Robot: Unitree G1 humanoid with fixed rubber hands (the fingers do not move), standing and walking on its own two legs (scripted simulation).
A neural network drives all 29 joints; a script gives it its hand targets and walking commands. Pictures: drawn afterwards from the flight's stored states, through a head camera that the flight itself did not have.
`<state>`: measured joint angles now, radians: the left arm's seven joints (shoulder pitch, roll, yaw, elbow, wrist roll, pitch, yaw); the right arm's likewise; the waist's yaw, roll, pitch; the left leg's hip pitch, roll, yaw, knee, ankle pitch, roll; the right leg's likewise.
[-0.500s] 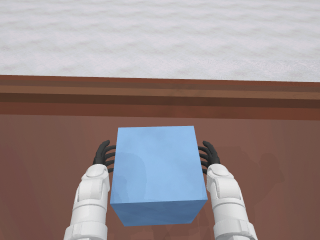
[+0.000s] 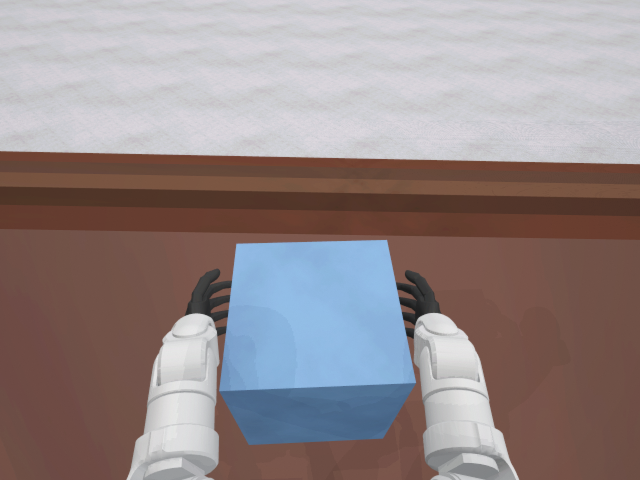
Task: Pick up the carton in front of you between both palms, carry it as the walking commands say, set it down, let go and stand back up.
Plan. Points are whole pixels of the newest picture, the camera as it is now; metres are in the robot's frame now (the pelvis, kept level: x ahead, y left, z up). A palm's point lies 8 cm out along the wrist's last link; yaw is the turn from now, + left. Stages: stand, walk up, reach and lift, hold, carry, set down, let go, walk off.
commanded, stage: reach and lift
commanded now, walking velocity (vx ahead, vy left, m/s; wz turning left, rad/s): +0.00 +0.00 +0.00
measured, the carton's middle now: (314, 347) +0.31 +0.00 -0.05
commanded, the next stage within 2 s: hold in 0.56 s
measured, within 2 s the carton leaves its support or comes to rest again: neither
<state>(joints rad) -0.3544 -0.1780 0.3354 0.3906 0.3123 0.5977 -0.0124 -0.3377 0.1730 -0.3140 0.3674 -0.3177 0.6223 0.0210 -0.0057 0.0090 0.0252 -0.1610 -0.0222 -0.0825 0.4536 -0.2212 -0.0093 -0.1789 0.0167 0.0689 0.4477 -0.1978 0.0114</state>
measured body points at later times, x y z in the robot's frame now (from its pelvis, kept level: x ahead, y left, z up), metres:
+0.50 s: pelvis +0.02 +0.00 +0.01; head -0.01 +0.00 +0.45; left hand +0.32 +0.15 +0.03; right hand +0.32 -0.15 +0.03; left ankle +0.02 +0.13 -0.74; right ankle +0.03 -0.13 -0.74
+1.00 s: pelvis +0.00 +0.00 +0.00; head -0.04 +0.00 +0.45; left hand +0.31 +0.15 +0.05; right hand +0.30 -0.15 +0.05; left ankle +0.02 +0.13 -0.74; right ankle +0.03 -0.13 -0.74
